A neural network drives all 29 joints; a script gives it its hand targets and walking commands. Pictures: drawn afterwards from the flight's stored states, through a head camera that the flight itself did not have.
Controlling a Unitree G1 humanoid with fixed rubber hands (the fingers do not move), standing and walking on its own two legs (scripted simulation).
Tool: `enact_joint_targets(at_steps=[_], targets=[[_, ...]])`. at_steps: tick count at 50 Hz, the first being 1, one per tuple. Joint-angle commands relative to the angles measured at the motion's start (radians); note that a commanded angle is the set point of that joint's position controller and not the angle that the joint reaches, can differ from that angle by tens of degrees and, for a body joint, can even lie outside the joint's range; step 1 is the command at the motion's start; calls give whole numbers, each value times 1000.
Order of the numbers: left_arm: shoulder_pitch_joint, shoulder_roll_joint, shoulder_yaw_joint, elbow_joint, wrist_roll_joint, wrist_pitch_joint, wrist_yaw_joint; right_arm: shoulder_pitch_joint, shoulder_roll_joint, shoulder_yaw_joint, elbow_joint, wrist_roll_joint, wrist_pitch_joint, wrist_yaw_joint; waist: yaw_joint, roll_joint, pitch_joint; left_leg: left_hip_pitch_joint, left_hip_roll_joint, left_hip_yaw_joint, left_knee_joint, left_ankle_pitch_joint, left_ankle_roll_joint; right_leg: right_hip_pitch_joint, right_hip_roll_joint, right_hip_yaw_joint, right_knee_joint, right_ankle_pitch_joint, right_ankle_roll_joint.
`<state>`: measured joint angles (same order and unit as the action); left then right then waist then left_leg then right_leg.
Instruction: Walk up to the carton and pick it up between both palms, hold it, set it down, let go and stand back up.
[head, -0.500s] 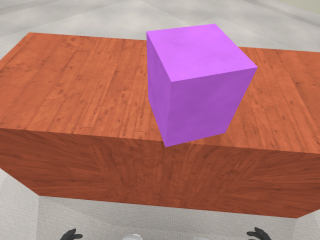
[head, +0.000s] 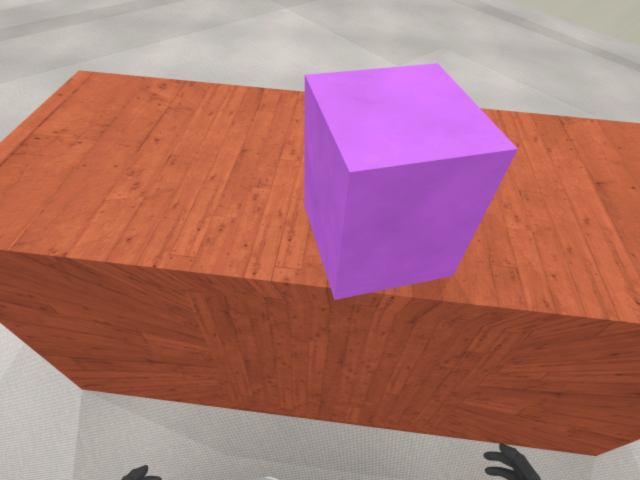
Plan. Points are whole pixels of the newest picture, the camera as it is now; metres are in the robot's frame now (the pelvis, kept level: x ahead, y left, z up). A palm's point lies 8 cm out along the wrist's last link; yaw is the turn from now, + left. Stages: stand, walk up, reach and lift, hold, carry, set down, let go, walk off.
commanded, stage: walk up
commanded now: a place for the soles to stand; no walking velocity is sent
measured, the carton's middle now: (385, 183) +0.51 -0.07 +0.08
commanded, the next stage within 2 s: none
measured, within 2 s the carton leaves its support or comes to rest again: neither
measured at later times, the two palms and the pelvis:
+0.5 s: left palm out of the picture +0.08 +0.27 -0.11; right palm out of the picture +0.10 -0.25 -0.10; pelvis -0.01 +0.00 +0.00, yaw +1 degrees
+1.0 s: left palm out of the picture +0.09 +0.23 -0.10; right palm out of the picture +0.15 -0.30 -0.11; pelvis +0.06 -0.04 +0.00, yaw +3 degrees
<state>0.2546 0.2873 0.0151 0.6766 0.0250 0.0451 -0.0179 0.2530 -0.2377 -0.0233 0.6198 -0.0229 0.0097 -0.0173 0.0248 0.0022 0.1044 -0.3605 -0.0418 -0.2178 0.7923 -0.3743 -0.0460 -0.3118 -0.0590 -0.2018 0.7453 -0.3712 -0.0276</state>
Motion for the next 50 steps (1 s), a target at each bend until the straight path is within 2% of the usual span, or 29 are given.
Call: enact_joint_targets(at_steps=[1, 4, 7, 11, 14, 16, 18, 19, 21, 22, 23, 25, 26, 27, 29, 30, 32, 34, 36, 37, 40, 42, 43, 44, 45, 46, 47, 49, 50], targets=[[-28, 142, 44, -127, 2, -30, 0, -8, -193, -54, -110, -8, -35, -7, -8, 46, -122, -92, 75, -139, -221, 70, 121, 107, -88, 195, -180, 72, -48], [5, 161, 47, -121, -6, -33, 1, -24, -216, -61, -110, 5, -30, -8, 4, 102, -75, -144, 76, -159, -251, 83, 109, 131, -59, 184, -170, 86, -30], [18, 189, 56, -117, 0, -37, 2, -8, -181, -46, -117, 5, -26, -5, -9, 36, -79, -132, 57, -125, -200, 37, 113, 101, -109, 227, -232, 9, -57], [2, 199, 58, -123, -4, -31, 11, 35, -153, -49, -97, 4, -26, -4, -18, -44, -113, -46, -9, 66, -21, 78, 68, 77, -222, 235, -298, 45, -127], [11, 198, 58, -104, 2, -18, 18, 13, -153, -60, -95, -2, -21, -5, -3, -61, -61, -49, -7, 97, 13, 76, 63, 23, -265, 237, -315, 22, -138], [-15, 214, 63, -112, -1, -9, 17, 55, -158, -60, -80, -1, -28, -3, -25, -83, -45, -14, 7, 89, -10, 60, 70, -17, -256, 229, -297, -6, -129], [-26, 180, 60, -112, 5, 3, 13, 32, -174, -61, -90, -9, -34, -3, -27, 50, -43, -44, 82, -81, -221, 68, 106, -13, -115, 142, -155, -74, -58], [-22, 144, 54, -135, 6, 12, 9, 36, -209, -73, -95, -3, -33, -5, -27, 153, -54, -116, 135, -288, -365, -86, 152, 23, -18, 134, -27, -117, -16], [-14, 122, 47, -116, 2, 1, 4, -6, -239, -80, -104, -8, -22, -13, -21, 171, 7, -135, 181, -475, -451, -182, 222, -45, 43, 185, 21, -164, 2], [24, 117, 45, -107, -1, -8, 1, -24, -223, -66, -112, -10, -14, -17, -4, 191, 1, -161, 171, -460, -437, -205, 218, -6, 35, 213, -37, -142, 10], [65, 106, 42, -90, -8, -20, 4, -69, -218, -64, -120, -1, -10, -19, 22, 210, -19, -160, 150, -368, -409, -199, 187, 33, 17, 234, -117, -68, 8], [51, 148, 54, -84, -6, -43, 10, -62, -154, -48, -110, 5, -18, -8, 42, 104, -44, -234, 77, -178, -327, -133, 98, 179, -72, 307, -259, -39, -28], [28, 171, 57, -87, -8, -49, 7, -31, -131, -47, -96, -3, -25, -4, 23, 25, -76, -175, 22, -72, -233, -57, 62, 161, -141, 345, -314, -66, -38], [64, 204, 60, -79, -13, -50, 13, 10, -134, -57, -82, 5, -25, -2, 13, -33, -92, -110, -19, 6, -105, 16, 49, 129, -200, 420, -371, -35, -58], [21, 175, 52, -72, -9, -43, 21, 25, -102, -39, -85, -2, -29, 1, -15, 6, -92, 24, -10, 41, -117, 90, 55, 30, -208, 347, -351, 26, -111], [49, 195, 73, -60, 29, -39, 6, 107, -107, -53, -79, -6, -39, -4, -25, -58, -93, -26, -8, 62, -130, -85, 95, 68, -169, 302, -328, -224, -106], [75, 194, 77, -55, 18, -25, -9, 96, -158, -70, -77, -15, -39, -7, -7, -70, 7, -69, 23, -2, -173, -193, 115, -3, -134, 300, -324, -394, -96], [36, 170, 77, -85, 23, -30, -16, 90, -168, -72, -88, -18, -47, -9, -11, 20, 29, -86, 79, -96, -285, -225, 147, -35, -91, 252, -230, -300, -63], [46, 139, 67, -79, 22, -38, -23, 148, -221, -90, -74, -16, -50, -13, -48, 170, 9, 24, 184, -365, -431, -326, 207, -135, 14, 166, -10, -119, -18], [42, 120, 68, -80, 29, -40, -21, 152, -232, -90, -74, -26, -46, -18, -56, 199, 2, 51, 230, -460, -428, -284, 258, -163, 47, 175, -2, -121, 0], [76, 107, 62, -81, 20, -65, -16, 130, -234, -92, -67, -32, -38, -28, -46, 216, -29, 118, 240, -465, -333, 43, 296, -204, 47, 246, 3, -139, 13], [169, 107, 64, -64, 14, -81, -5, 80, -188, -72, -73, -16, -36, -31, 9, 156, -111, 53, 186, -270, -175, 249, 220, -6, 30, 263, -180, 60, 18], [229, 157, 75, -56, 18, -92, 2, 32, -150, -66, -91, -4, -36, -21, 53, -5, -133, -155, 79, -85, 2, 215, 124, 215, -88, 416, -251, 244, -21], [281, 218, 93, -34, 1, -86, 11, 19, -128, -61, -92, -5, -31, -24, 88, -139, -110, -347, -60, 126, 237, -66, 48, 390, -234, 599, -323, 480, -58], [341, 198, 80, -26, 9, -76, 20, 3, -118, -52, -82, -12, -19, -31, 96, -44, -88, -412, -41, 115, 291, -219, 42, 411, -294, 657, -314, 635, -81], [330, 176, 71, -35, 12, -64, 24, 2, -116, -45, -77, -12, -12, -33, 79, -29, -43, -415, -17, 121, 373, -224, 35, 384, -301, 622, -322, 626, -149], [319, 168, 72, -38, 20, -49, 31, 3, -110, -39, -69, -16, -4, -34, 70, -23, -14, -391, -2, 123, 393, -200, 40, 359, -278, 564, -314, 662, -144], [294, 157, 71, -36, 16, -47, 42, -18, -101, -40, -66, -21, 7, -17, 42, -60, 9, -341, 56, 153, 333, -123, 28, 284, -228, 484, -331, 670, -110], [277, 133, 61, -43, 27, -51, 46, -35, -106, -31, -70, -21, 13, -12, 42, -111, 15, -342, 63, 162, 262, -147, 14, 329, -229, 458, -306, 688, -135]])
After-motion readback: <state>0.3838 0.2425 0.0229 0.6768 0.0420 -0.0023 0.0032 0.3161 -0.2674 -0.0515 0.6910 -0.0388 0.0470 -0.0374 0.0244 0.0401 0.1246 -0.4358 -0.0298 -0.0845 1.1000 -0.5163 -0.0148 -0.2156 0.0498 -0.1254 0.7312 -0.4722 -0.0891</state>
